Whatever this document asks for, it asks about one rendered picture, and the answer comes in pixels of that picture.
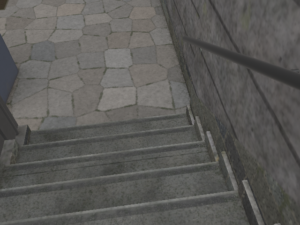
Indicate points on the stairs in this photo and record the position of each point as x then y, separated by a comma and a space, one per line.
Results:
140, 171

